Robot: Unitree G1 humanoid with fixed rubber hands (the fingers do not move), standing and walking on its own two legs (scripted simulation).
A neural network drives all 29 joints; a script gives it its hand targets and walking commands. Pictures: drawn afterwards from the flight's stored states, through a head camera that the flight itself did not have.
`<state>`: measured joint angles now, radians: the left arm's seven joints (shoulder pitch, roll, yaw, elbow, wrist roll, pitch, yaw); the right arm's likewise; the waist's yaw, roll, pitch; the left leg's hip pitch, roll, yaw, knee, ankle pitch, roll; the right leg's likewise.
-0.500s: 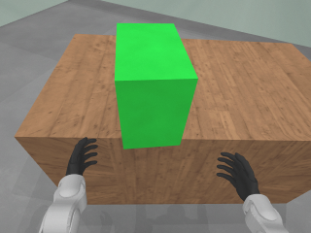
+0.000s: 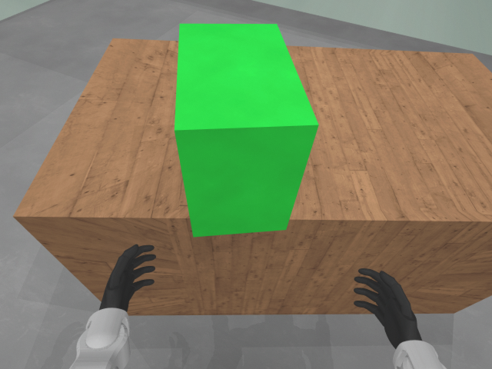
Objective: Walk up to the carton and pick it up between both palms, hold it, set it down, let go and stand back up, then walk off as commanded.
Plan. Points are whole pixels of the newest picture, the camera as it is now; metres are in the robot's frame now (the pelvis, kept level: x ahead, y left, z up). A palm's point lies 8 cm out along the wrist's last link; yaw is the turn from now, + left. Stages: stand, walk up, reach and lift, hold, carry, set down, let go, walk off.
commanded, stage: set down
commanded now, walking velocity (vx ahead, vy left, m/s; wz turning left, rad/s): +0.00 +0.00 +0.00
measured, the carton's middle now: (234, 130) +0.52 +0.05 +0.08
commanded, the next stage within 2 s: let go in 0.62 s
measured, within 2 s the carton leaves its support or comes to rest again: neither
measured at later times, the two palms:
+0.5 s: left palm (118, 321) +0.18 +0.21 -0.04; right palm (386, 332) +0.19 -0.22 -0.03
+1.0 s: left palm (114, 335) +0.16 +0.22 -0.06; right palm (380, 340) +0.18 -0.22 -0.06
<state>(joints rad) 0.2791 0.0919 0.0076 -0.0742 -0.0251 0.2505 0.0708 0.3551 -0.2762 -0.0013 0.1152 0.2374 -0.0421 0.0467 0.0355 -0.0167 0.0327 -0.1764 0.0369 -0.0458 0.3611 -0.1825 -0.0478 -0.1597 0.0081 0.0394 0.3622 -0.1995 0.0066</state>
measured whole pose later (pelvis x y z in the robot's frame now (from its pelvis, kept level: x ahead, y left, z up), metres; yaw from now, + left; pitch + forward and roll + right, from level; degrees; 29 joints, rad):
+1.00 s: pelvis +0.01 +0.00 +0.00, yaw +0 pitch +0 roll +0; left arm 0.28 0.17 0.01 0.28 -0.01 0.14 -0.01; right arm 0.20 -0.19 0.00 0.57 0.04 -0.21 -0.02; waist 0.03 -0.02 0.06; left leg -0.17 0.04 -0.04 0.36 -0.19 -0.05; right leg -0.15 0.01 0.04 0.36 -0.21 0.01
